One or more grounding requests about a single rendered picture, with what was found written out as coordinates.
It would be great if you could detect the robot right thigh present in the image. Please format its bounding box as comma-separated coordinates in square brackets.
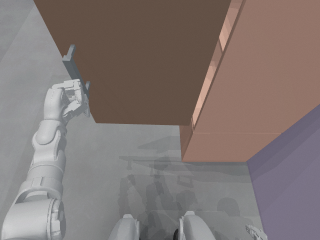
[178, 215, 216, 240]

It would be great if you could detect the left robot shin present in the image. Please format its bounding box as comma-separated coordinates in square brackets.
[123, 214, 133, 218]

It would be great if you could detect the robot right hand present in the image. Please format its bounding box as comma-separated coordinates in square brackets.
[245, 224, 268, 240]

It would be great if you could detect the robot left hand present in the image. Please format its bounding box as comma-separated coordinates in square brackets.
[43, 79, 90, 127]

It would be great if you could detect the cupboard door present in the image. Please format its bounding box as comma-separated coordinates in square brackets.
[33, 0, 231, 126]

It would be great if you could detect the handle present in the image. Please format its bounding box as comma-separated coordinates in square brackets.
[62, 44, 91, 99]

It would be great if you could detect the left robot forearm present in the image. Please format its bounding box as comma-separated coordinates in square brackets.
[1, 119, 67, 240]

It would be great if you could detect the left robot upper arm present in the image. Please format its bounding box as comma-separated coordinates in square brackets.
[3, 198, 66, 240]

